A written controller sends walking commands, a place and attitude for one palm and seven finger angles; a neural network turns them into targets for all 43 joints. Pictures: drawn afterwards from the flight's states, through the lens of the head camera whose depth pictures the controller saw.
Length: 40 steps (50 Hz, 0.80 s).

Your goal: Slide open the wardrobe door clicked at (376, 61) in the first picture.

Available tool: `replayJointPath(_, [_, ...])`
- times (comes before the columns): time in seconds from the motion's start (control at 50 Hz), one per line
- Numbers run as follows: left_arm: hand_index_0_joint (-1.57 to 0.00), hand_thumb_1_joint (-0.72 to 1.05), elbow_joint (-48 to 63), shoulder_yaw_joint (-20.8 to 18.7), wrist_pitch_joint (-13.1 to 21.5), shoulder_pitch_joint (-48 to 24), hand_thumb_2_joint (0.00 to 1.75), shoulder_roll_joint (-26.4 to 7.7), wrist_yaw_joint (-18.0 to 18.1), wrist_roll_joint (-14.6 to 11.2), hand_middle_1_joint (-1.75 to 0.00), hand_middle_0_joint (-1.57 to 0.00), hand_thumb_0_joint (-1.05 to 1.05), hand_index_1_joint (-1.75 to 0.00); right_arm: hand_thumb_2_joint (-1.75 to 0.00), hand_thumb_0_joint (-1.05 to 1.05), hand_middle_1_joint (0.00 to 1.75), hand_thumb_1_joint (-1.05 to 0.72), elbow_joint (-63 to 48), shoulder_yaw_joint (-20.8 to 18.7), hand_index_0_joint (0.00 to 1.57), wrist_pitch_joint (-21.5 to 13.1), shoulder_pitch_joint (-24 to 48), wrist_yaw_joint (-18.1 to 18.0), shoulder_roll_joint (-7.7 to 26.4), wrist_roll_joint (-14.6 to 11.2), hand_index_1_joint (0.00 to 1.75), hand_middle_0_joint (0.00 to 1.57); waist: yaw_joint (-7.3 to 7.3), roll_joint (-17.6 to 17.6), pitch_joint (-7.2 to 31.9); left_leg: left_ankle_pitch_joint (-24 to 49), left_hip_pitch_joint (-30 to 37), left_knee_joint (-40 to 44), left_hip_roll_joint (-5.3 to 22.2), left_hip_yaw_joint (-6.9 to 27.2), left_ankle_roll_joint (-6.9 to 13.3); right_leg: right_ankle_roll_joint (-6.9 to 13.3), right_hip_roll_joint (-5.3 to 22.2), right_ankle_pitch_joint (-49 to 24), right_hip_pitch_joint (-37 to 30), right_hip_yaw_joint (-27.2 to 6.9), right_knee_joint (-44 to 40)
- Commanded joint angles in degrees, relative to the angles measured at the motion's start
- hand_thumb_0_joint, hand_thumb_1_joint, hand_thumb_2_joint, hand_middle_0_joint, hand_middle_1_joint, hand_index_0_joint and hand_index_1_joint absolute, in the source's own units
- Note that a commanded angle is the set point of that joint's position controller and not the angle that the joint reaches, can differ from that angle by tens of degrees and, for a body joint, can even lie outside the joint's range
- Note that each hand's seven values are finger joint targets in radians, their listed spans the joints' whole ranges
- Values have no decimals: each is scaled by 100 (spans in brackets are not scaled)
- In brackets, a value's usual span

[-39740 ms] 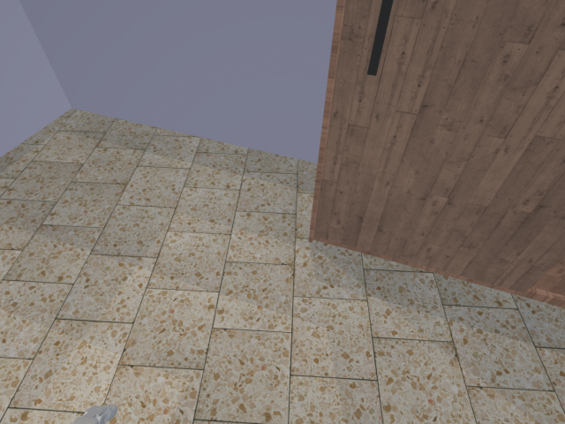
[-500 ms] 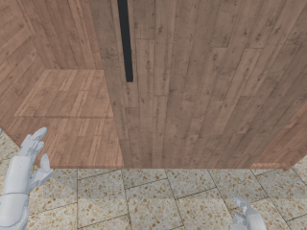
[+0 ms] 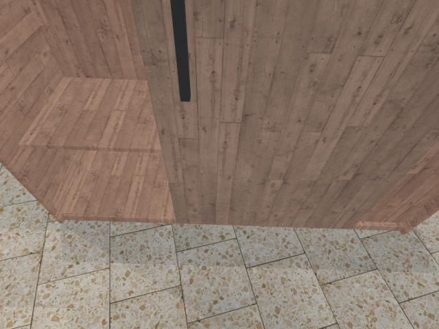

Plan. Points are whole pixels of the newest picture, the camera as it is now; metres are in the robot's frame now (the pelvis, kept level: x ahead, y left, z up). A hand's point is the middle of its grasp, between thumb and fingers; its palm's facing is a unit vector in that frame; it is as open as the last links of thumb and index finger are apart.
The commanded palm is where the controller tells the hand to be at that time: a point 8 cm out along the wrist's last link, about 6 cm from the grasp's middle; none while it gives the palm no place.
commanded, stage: let the arm hang, fingers relaxed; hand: left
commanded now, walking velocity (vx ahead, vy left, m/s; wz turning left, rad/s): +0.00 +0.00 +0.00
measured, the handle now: (182, 34) +0.62 +0.13 +0.21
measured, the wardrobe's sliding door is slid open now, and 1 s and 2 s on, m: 0.56 0.56 0.56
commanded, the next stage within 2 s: look to check the result in 0.52 s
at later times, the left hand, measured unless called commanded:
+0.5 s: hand out of the picture +0.11 +0.21 -0.16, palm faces -0.05 -0.96 -0.28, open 7.4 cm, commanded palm none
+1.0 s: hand out of the picture +0.10 +0.21 -0.16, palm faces -0.04 -0.95 -0.29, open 7.4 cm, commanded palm none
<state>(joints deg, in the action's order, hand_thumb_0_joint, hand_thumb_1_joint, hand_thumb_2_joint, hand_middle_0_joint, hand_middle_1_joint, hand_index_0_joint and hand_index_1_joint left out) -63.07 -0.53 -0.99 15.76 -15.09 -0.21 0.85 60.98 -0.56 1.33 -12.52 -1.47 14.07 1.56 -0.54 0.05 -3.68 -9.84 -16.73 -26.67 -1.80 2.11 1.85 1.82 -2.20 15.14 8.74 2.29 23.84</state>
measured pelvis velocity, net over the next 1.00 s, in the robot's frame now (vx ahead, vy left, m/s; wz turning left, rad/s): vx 0.04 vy -0.01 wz -0.03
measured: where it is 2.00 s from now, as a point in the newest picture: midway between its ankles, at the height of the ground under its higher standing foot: outside the picture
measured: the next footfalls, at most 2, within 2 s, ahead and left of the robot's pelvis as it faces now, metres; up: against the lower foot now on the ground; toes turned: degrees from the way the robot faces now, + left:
none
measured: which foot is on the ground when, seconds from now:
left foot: down 0.00-1.00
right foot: down 0.00-1.00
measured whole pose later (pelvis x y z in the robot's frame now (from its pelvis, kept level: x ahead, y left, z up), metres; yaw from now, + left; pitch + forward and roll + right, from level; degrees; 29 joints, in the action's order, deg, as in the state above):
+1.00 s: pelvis +0.04 -0.01 +0.01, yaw -2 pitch +0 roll +0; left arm -64.8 -0.8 0.8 8.2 -16.3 0.4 0.5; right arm 64.5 -0.1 -0.1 -6.2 -1.5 16.4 1.2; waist 0.1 -0.1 -2.7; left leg -9.9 -9.7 -19.8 -1.3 0.4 0.8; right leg 2.5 -2.4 14.7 2.5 0.2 17.4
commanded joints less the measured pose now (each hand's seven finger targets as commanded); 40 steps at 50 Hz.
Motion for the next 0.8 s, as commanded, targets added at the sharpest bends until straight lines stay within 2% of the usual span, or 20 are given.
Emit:
replayJointPath(0.0, [-20,90,220,-158,194,-295,90,-872,70,-21,-30,-20,0,-30,-90,0,30,-90,-268,-197,20,-163,141,-51,1077,-18,30,20,85,83,300,-380,375,740,720,887,158,232,717,359,303,-775,-668])
replayJointPath(0.12, [-20,90,114,-153,240,-486,90,-983,86,-28,-30,-20,0,-30,-90,0,30,-90,-127,-186,20,-198,299,-30,1160,-22,30,20,82,-202,280,153,593,776,734,787,141,195,777,-6,292,-782,-717])
replayJointPath(0.24, [-20,90,138,-171,272,-673,90,-1107,100,-24,-30,-20,0,-30,-90,0,30,-90,-41,-161,20,-228,493,-10,1192,-30,30,20,62,-72,351,703,750,762,739,680,109,142,839,-496,157,-794,-718])
replayJointPath(0.3, [-20,90,160,-179,271,-801,90,-1135,96,-29,-30,-20,0,-30,-90,0,30,-90,-15,-147,20,-241,564,-5,1225,-21,30,20,70,38,367,714,742,852,755,705,99,137,841,-517,63,-805,-717])
replayJointPath(0.34, [-20,90,186,-188,284,-805,90,-1163,97,-21,-30,-20,0,-30,-90,0,30,-90,-28,-140,20,-247,613,-3,1233,-28,30,20,58,-63,467,907,821,809,751,662,89,107,851,-670,2,-795,-737])
replayJointPath(0.4, [-20,90,204,-198,295,-902,90,-1160,100,-34,-30,-20,0,-30,-90,0,30,-90,-3,-136,20,-267,654,-14,1256,-23,30,20,78,38,594,1192,939,780,755,633,72,106,885,-1028,-126,-811,-705])
replayJointPath(0.44, [-20,90,222,-205,298,-900,90,-1171,106,-29,-30,-20,0,-30,-90,0,30,-90,-18,-126,20,-265,683,-19,1264,-32,30,20,75,-29,630,1330,1017,746,769,599,62,86,879,-1154,-136,-791,-720])
replayJointPath(0.52, [-20,90,212,-204,286,-962,90,-1155,107,-42,-30,-20,0,-30,-90,0,30,-90,18,-113,20,-259,720,-30,1273,-31,30,20,86,116,536,1326,1006,791,769,581,39,84,889,-1181,-179,-805,-764])
replayJointPath(0.66, [-20,90,193,-223,308,-912,90,-1163,137,-46,-30,-20,0,-30,-90,0,30,-90,8,-121,20,-264,680,-50,1291,-49,30,20,97,-15,790,1694,1220,664,791,511,37,43,935,-1813,-396,-793,-746])
replayJointPath(0.78, [-20,90,154,-211,293,-885,90,-1148,143,-56,-30,-20,0,-30,-90,0,30,-90,32,-124,20,-231,699,-57,1283,-53,30,20,108,-27,595,1507,1223,681,786,481,20,22,928,-1757,-295,-803,-821])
